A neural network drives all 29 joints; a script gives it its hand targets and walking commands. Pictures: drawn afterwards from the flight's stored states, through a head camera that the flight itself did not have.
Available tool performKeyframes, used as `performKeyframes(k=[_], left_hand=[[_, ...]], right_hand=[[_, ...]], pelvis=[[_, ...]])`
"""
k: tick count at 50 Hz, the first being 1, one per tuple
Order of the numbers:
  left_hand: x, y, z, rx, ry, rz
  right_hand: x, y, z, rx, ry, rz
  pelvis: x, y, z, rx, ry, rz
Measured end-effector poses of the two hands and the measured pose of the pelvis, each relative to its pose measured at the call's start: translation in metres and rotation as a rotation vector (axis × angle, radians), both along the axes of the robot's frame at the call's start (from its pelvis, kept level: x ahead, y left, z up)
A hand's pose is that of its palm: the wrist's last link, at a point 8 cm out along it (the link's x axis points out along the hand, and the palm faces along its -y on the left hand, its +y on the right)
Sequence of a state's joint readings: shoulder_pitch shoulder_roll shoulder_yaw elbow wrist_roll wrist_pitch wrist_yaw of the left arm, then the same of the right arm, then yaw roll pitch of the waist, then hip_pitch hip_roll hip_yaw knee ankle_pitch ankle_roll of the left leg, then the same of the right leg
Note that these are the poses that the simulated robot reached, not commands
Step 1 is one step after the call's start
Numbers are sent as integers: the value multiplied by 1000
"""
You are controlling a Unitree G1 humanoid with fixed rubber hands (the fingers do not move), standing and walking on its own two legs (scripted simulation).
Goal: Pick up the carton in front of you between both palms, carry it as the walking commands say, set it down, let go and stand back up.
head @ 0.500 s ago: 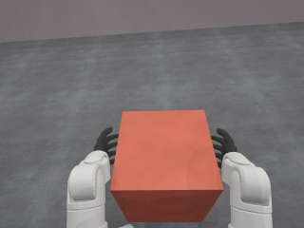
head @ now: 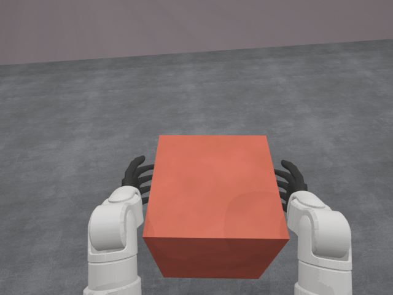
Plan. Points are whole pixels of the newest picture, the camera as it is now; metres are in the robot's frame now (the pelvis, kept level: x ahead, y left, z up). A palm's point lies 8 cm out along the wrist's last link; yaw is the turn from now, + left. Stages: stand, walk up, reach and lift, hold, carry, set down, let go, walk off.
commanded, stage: carry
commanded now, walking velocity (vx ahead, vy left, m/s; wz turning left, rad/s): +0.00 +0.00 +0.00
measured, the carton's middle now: (211, 210) +0.29 +0.00 +0.02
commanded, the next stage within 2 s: hold in 1.32 s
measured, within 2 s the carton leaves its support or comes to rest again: neither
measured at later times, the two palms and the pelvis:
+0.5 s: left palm (144, 202) +0.27 +0.13 +0.07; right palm (302, 207) +0.27 -0.17 +0.07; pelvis +0.01 -0.02 -0.01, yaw +0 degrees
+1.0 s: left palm (146, 222) +0.25 +0.13 +0.04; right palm (300, 226) +0.25 -0.17 +0.04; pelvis -0.04 -0.02 +0.00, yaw +0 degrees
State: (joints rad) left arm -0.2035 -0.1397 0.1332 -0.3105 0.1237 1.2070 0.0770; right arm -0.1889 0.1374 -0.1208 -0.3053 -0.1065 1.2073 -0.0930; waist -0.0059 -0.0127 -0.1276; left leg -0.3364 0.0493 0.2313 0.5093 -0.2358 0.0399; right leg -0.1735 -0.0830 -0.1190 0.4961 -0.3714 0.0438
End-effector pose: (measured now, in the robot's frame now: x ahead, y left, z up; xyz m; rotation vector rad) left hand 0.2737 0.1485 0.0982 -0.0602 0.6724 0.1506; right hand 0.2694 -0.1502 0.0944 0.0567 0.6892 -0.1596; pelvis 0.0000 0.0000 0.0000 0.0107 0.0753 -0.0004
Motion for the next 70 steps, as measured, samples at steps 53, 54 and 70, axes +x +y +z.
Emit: performKeyframes(k=[53,54,70], left_hand=[[-23,-19,-61,77,-10,-52],[-23,-19,-60,77,-17,-52],[-37,-21,-57,74,-15,-50]], right_hand=[[-22,-20,-59,-83,-8,57],[-22,-19,-59,-83,-15,56],[-35,-21,-54,-101,-12,69]], pelvis=[[-47,-20,-2,-11,-51,-3],[-48,-20,-2,-11,-50,-3],[-54,-22,3,-2,-121,-13]])
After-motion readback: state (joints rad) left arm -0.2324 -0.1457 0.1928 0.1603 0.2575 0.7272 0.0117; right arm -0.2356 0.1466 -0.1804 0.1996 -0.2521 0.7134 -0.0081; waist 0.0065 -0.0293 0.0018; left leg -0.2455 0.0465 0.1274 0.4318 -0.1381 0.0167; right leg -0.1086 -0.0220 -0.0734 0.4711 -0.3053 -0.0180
